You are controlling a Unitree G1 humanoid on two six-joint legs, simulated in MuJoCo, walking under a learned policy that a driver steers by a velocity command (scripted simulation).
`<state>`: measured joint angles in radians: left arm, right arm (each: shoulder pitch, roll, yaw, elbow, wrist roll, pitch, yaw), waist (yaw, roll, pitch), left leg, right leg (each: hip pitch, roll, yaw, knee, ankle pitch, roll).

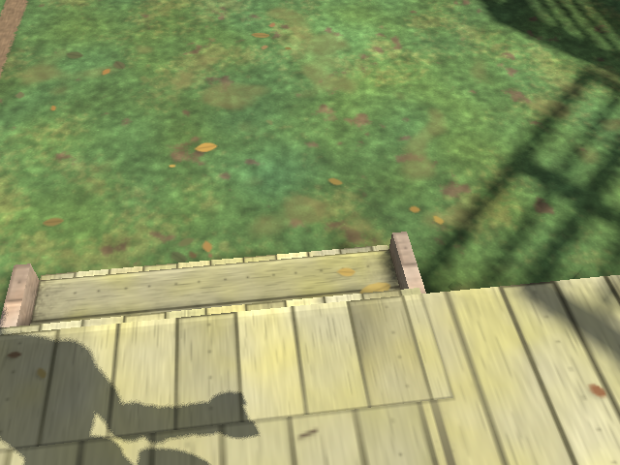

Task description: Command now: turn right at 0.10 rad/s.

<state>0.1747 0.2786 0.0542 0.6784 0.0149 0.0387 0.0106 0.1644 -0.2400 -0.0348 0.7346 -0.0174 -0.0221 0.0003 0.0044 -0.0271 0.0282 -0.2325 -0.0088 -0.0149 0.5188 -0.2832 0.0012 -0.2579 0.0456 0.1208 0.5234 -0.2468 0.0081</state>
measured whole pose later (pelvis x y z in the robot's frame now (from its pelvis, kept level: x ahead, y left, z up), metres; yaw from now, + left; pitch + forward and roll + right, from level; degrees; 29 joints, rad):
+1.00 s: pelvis +0.16 -0.01 +0.00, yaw +0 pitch +3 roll -1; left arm 0.48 0.22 0.02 0.84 0.06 -0.09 -0.03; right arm 0.10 -0.27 -0.02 0.67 -0.06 -0.07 0.07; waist 0.09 0.04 -0.01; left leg -0.65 0.06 0.00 0.72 -0.08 0.03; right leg 0.05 0.02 0.02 0.22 -0.32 -0.03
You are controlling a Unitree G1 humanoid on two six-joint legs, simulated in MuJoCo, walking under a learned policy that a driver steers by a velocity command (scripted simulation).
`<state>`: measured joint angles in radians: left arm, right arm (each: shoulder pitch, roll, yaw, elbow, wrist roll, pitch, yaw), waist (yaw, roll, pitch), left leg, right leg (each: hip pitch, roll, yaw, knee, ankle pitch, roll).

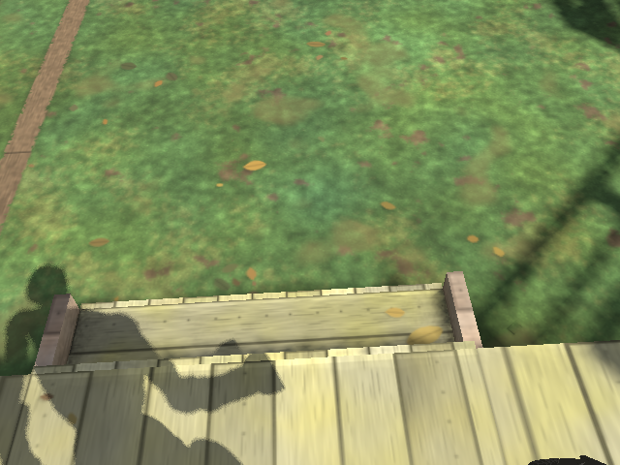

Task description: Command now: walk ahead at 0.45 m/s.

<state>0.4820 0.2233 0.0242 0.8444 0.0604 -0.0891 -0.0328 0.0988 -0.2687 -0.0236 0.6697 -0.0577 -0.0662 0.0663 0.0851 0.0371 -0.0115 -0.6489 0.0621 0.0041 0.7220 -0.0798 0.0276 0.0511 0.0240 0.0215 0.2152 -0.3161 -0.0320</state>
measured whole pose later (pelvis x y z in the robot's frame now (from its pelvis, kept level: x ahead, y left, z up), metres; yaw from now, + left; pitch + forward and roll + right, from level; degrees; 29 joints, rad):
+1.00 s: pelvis +0.55 +0.01 +0.00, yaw +8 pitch +3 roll -2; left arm 0.47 0.18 0.00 0.97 0.11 -0.10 -0.01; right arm 0.16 -0.21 -0.01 0.88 -0.08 -0.09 0.11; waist 0.07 0.04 -0.04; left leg -0.75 0.09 -0.03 0.95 0.06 0.05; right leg -0.08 0.03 -0.19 0.28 -0.25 -0.04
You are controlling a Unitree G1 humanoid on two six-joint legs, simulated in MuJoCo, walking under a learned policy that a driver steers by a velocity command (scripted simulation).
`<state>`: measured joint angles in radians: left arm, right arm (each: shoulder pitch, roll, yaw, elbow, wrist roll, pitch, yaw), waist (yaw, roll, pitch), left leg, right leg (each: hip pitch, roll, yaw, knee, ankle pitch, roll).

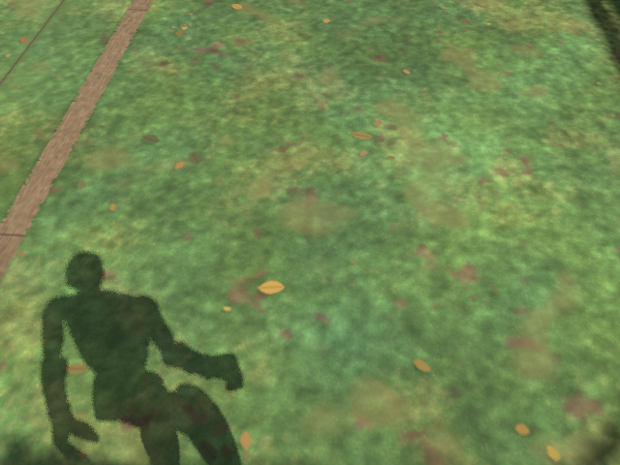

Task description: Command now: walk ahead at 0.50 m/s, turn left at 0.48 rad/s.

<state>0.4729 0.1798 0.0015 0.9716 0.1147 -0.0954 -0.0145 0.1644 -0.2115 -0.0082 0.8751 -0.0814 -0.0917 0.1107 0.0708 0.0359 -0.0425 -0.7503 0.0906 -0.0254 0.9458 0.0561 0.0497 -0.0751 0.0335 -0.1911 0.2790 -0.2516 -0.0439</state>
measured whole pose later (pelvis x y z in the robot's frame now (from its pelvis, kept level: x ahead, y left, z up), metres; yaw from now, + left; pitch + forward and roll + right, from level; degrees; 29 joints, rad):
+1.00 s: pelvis +0.52 +0.21 -0.28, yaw +28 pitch +0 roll -4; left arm 0.66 0.15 -0.04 1.07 0.07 -0.10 -0.02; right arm -0.02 -0.22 0.06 0.77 -0.06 -0.03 0.10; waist 0.17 0.04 0.00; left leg -0.60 0.12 -0.02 0.51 0.38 0.05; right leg 0.07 -0.04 -0.18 0.84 -0.88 0.04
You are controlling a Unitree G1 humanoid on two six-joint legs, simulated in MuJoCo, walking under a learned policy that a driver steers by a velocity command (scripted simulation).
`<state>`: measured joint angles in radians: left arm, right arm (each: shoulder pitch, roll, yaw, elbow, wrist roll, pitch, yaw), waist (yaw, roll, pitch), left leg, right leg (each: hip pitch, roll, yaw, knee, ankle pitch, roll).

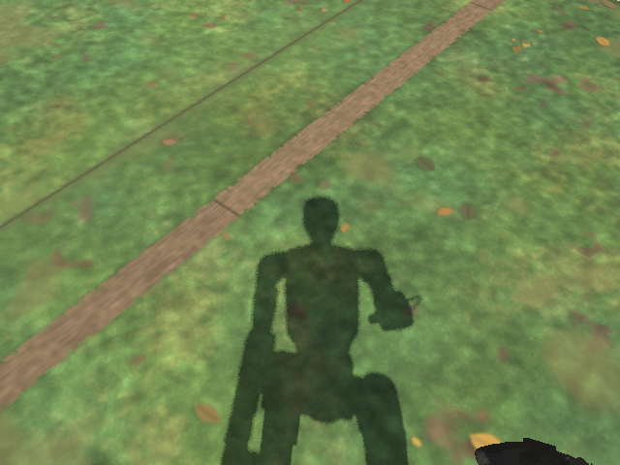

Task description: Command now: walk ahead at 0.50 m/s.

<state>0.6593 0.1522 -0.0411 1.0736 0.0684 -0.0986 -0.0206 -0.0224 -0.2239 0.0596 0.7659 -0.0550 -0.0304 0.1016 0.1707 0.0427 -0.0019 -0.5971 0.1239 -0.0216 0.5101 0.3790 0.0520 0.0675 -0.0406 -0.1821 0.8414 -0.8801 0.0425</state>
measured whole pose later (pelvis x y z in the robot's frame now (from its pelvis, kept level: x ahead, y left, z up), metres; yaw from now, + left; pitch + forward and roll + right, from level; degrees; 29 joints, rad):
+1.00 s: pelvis +0.57 -0.12 -0.07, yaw -30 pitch +4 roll +0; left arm 0.39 0.23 0.09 0.83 -0.03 -0.06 0.02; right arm -0.08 -0.23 -0.06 0.76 0.01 -0.11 0.01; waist 0.10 0.03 -0.01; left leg -0.55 -0.02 -0.08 0.46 0.00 0.00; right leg -0.10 0.12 0.21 0.42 -0.37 -0.08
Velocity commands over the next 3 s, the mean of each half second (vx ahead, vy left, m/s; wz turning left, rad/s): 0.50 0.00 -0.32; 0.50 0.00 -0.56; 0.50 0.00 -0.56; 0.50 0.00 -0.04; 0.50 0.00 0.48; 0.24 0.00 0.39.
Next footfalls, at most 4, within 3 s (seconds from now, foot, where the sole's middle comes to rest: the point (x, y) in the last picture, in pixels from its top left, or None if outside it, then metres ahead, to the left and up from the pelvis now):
0.06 left None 0.23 0.14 -0.84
0.56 right None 0.47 -0.17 -0.84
1.04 left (413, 369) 0.80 -0.11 -0.84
1.56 right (571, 383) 0.84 -0.50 -0.84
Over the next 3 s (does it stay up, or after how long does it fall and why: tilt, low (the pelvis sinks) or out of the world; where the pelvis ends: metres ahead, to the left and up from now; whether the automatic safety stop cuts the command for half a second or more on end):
stays up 1.36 -0.74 -0.07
